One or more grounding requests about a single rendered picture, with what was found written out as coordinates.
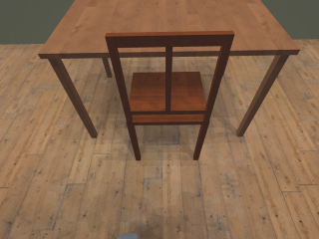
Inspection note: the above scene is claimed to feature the chair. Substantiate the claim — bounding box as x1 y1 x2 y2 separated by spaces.
105 31 235 161

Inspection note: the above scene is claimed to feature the table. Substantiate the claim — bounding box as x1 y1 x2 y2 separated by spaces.
38 0 300 138

